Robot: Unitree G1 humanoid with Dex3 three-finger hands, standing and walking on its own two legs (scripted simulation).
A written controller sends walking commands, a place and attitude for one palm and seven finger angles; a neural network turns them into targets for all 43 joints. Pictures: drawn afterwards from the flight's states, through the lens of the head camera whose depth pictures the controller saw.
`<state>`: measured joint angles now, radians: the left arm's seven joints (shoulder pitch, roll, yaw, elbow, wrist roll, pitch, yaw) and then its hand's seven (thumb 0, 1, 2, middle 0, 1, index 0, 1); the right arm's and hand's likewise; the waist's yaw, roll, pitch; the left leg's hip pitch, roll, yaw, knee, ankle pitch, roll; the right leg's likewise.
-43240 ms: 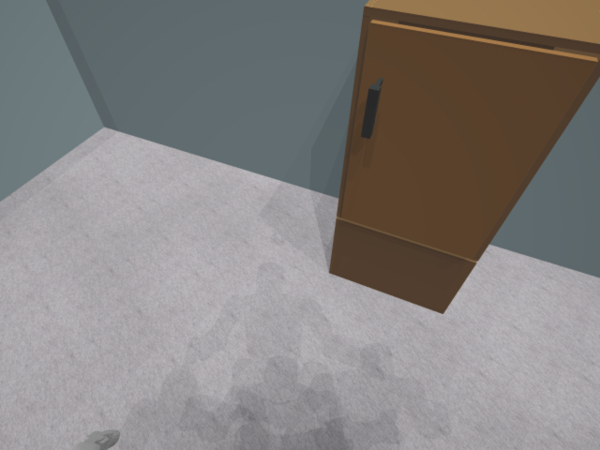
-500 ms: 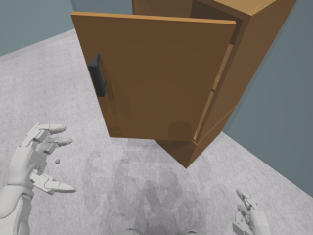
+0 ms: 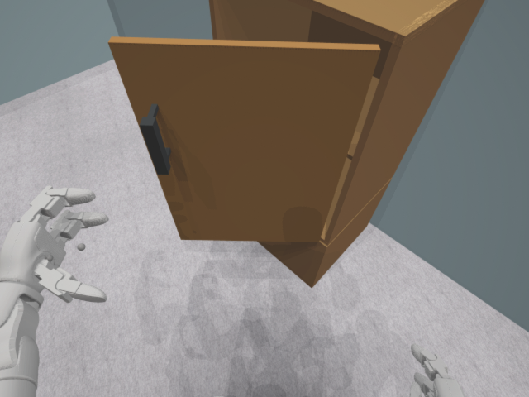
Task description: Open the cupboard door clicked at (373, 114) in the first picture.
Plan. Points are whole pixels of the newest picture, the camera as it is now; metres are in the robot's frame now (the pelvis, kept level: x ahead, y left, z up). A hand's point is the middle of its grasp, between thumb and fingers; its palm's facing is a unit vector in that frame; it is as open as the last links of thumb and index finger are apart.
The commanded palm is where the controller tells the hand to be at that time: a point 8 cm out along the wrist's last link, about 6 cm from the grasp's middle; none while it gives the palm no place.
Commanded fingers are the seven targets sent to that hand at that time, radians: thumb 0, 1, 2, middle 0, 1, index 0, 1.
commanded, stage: raise the hand with hooked fingers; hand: left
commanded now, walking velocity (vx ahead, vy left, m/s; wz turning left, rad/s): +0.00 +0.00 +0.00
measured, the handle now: (158, 140) +0.53 +0.23 +0.05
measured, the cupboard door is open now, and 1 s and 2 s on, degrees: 43 43 43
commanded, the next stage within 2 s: move the hooked fingers beside the handle in 0.30 s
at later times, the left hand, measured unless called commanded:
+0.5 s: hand (90, 250) +0.29 +0.26 +0.07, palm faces +0.09 -1.00 -0.03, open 14.0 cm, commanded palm +0.27 +0.31 +0.07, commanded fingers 0.00 -0.50 0.30 -0.30 -1.20 -0.30 -1.20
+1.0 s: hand (101, 210) +0.36 +0.27 +0.07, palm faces +0.08 -1.00 -0.01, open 14.0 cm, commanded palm +0.33 +0.33 +0.07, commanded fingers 0.00 -0.50 0.30 -0.30 -1.20 -0.30 -1.20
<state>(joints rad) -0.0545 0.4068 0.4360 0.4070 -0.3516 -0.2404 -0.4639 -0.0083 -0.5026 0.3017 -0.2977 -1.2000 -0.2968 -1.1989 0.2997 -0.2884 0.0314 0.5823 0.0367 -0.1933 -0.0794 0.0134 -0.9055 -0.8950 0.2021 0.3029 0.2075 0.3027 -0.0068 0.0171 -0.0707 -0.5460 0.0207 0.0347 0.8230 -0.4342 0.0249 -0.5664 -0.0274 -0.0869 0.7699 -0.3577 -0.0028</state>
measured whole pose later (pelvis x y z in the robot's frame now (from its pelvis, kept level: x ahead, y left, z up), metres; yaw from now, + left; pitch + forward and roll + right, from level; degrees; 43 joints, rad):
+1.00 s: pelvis +0.00 -0.01 +0.00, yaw -1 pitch +12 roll -1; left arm -0.36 0.50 0.51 0.79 -0.29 -0.32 -0.50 -0.01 -0.50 0.30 -0.30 -1.20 -0.30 -1.20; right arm 0.33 -0.29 0.03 0.61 0.03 -0.11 -0.09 0.01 -0.91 -0.89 0.20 0.30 0.21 0.30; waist -0.05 0.00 -0.07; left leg -0.62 0.04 0.04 0.85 -0.43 0.01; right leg -0.65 -0.01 -0.08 0.80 -0.36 -0.02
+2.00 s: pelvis -0.01 +0.01 -0.02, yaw -2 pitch +20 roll -4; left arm -0.86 0.77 0.57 1.23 -0.13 -0.34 -0.51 -0.01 -0.50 0.30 -0.30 -1.20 -0.30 -1.20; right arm 0.40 -0.30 0.06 0.60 0.00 0.06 -0.06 0.01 -0.91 -0.89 0.20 0.30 0.21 0.30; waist -0.16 0.00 -0.07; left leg -0.87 0.05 0.03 0.99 -0.48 0.04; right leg -0.87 0.00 -0.08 0.87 -0.36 0.00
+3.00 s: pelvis +0.00 +0.01 -0.02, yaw -3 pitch +20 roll -4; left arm -0.79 0.73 0.56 1.16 -0.15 -0.34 -0.50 -0.01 -0.50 0.30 -0.30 -1.20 -0.30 -1.20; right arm 0.39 -0.29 0.05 0.57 0.00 0.08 -0.04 0.00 -0.91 -0.89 0.20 0.30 0.21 0.30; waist -0.15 0.00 -0.08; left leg -0.85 0.06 0.03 0.98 -0.49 0.03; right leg -0.85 0.01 -0.08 0.87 -0.37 0.00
